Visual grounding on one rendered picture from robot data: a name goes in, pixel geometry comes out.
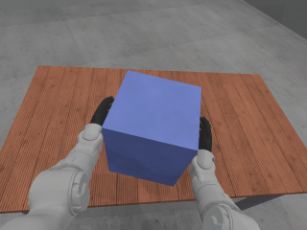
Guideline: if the table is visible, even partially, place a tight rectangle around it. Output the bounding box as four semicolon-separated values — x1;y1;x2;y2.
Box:
0;65;307;215

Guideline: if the left robot forearm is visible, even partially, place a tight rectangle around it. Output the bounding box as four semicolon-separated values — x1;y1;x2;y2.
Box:
28;123;104;210

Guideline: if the robot right upper arm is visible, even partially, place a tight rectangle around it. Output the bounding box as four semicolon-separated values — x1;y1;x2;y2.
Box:
202;205;260;230

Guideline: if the robot right hand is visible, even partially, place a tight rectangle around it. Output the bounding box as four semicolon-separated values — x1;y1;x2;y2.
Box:
199;116;212;152

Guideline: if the right robot forearm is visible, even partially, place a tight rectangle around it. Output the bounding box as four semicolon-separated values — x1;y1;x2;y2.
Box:
188;149;245;222

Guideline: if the carton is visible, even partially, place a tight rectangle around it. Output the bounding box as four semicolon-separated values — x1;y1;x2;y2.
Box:
102;70;201;187

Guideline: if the robot left hand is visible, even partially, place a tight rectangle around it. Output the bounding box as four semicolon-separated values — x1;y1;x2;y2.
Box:
90;96;115;127

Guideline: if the robot left upper arm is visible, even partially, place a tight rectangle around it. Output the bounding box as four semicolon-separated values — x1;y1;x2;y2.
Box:
0;169;90;230

